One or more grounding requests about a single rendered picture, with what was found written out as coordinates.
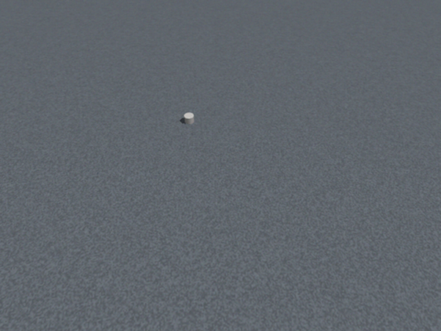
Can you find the tin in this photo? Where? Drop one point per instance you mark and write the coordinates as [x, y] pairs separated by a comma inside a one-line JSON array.
[[189, 118]]

